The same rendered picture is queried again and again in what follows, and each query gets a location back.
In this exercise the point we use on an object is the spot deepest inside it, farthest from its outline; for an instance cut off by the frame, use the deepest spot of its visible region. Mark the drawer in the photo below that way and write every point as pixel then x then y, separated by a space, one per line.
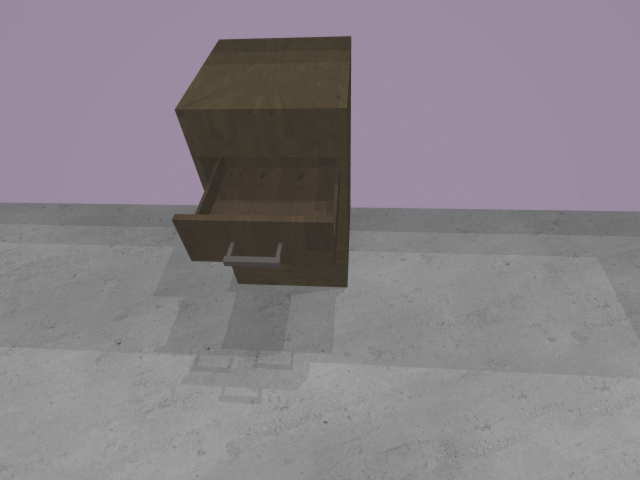
pixel 258 202

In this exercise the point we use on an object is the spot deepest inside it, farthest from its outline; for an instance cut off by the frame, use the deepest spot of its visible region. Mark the cabinet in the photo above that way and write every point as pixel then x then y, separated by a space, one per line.
pixel 276 97

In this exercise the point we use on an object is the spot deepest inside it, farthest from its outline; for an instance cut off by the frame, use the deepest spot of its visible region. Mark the handle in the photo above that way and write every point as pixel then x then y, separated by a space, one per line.
pixel 250 261

